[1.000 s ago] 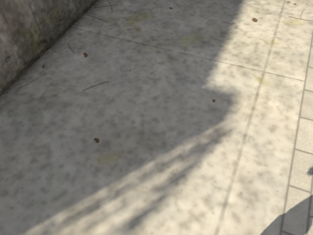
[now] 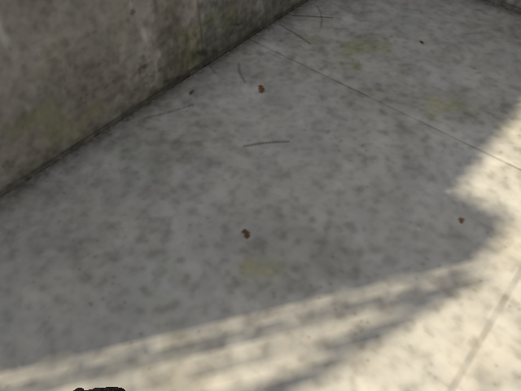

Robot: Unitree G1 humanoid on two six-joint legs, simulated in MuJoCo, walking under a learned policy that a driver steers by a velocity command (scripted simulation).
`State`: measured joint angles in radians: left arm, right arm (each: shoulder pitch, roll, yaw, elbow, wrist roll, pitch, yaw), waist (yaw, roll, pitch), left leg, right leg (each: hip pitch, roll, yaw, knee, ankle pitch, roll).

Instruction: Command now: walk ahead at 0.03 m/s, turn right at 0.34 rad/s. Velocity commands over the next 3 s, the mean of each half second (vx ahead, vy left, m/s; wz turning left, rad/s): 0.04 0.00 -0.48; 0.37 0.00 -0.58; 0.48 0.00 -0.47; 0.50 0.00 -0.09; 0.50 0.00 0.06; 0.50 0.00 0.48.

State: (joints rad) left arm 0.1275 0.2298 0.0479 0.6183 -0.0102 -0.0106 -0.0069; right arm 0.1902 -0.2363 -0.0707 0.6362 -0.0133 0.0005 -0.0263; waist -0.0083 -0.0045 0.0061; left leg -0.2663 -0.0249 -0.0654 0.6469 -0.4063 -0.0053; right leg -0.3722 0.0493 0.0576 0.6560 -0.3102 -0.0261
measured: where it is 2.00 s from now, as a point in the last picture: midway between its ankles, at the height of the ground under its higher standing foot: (460, 387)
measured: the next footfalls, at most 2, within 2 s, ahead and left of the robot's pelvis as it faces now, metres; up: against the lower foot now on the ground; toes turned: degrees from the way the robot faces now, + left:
right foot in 0.38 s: +0.04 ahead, -0.15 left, +0.00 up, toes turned -14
left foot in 0.90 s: +0.24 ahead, -0.01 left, +0.00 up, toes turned -36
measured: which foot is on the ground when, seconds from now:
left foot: down 0.00-0.38, up 0.40-0.88, down 0.90-1.00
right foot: down 0.00-0.10, up 0.12-0.36, down 0.38-0.90, up 0.92-1.00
